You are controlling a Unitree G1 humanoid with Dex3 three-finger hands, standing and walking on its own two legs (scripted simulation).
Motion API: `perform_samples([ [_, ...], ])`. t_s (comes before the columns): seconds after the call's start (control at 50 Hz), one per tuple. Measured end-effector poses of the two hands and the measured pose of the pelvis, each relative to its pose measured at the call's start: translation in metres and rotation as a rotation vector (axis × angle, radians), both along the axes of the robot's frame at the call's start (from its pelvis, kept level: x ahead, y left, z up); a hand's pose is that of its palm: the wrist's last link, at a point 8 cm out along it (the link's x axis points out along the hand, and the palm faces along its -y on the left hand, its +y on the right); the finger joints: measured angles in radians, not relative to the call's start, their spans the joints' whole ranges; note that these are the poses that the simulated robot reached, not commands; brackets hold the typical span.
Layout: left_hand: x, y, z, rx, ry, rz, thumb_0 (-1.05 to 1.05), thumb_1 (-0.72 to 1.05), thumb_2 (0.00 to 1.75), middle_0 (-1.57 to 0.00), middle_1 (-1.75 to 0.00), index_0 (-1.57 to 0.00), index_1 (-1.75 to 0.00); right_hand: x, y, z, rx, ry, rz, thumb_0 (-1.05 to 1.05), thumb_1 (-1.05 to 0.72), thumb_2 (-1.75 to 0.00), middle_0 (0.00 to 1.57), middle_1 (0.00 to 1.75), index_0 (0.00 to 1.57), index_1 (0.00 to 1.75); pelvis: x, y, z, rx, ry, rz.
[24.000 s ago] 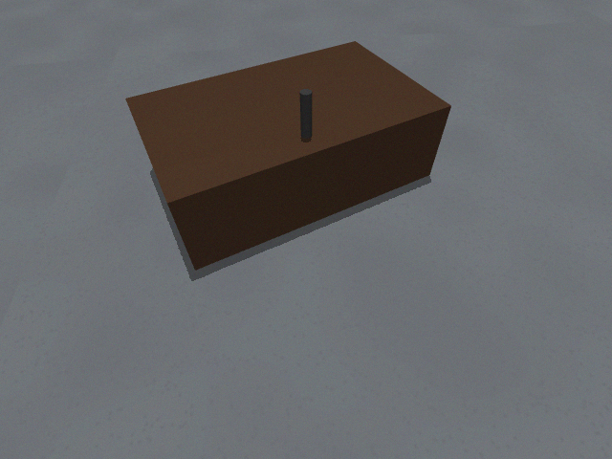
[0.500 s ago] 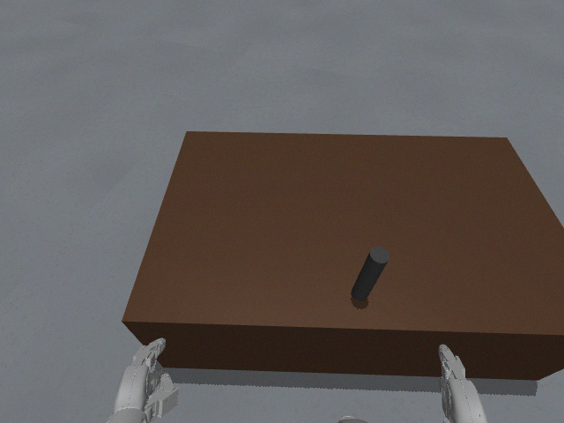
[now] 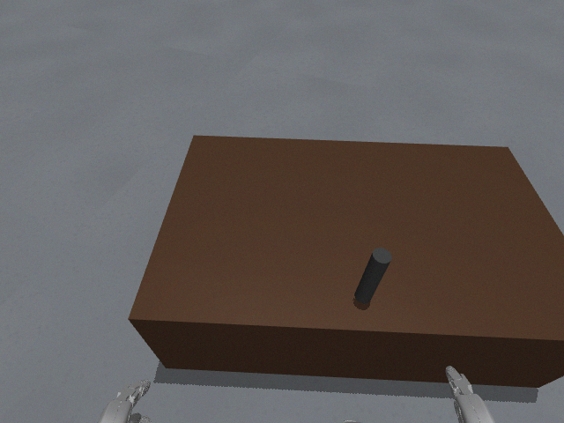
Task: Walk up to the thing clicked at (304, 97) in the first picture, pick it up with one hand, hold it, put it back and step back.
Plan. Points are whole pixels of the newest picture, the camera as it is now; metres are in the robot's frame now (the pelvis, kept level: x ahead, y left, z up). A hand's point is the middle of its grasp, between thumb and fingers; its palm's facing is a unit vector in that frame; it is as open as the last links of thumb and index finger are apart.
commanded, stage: home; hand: right
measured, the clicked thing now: (371, 277) +0.48 -0.20 -0.26
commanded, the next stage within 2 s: stand in 1.42 s
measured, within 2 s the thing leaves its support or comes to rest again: neither
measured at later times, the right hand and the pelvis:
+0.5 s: hand out of the picture +0.06 -0.29 -0.12, palm faces -0.03 +0.93 -0.37, open 17.4 cm; pelvis +0.00 -0.04 +0.03, yaw +1 degrees
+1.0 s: hand out of the picture +0.03 -0.27 -0.12, palm faces -0.06 +0.93 -0.36, open 17.3 cm; pelvis -0.01 -0.02 +0.04, yaw +1 degrees
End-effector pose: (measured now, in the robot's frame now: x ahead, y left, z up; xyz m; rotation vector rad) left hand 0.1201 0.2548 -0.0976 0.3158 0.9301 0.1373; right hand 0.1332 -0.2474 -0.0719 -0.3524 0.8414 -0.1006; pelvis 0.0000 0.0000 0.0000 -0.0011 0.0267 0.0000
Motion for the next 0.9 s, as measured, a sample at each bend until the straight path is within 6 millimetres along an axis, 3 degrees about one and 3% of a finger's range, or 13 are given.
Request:
perform_samples([
  [0.14,-0.026,0.008,0.004,0.003,0.121,0.054,0.01,0.9,0.91,-0.2,-0.31,-0.2,-0.3,-0.027,-0.05,-0.005,-0.041,0.13,-0.082,-0.01,0.56,-0.03,0.06,0.04,0.05,0.04,0.01,-0.013,0.013,-0.004,-0.034,0.004],
  [0.3,-0.04,-0.004,0.006,0.0,0.195,0.089,0.01,0.9,0.91,-0.2,-0.31,-0.2,-0.3,-0.05,-0.075,-0.008,-0.051,0.238,-0.127,-0.01,0.56,-0.03,0.06,0.04,0.05,0.04,0.011,-0.029,0.024,-0.001,-0.061,0.012],
  [0.54,-0.048,-0.015,0.009,-0.014,0.227,0.101,0.01,0.9,0.91,-0.2,-0.31,-0.2,-0.3,-0.08,-0.081,-0.011,-0.041,0.335,-0.145,0.0,0.52,-0.05,0.06,0.05,0.06,0.05,0.001,-0.039,0.033,-0.007,-0.099,0.015],
  [0.9,-0.084,0.013,0.006,-0.013,0.32,0.138,0.01,0.9,0.91,-0.2,-0.31,-0.2,-0.31,-0.114,-0.068,-0.01,-0.049,0.43,-0.156,0.0,0.51,-0.06,0.06,0.05,0.06,0.05,-0.01,-0.024,0.037,-0.003,-0.092,0.009],
])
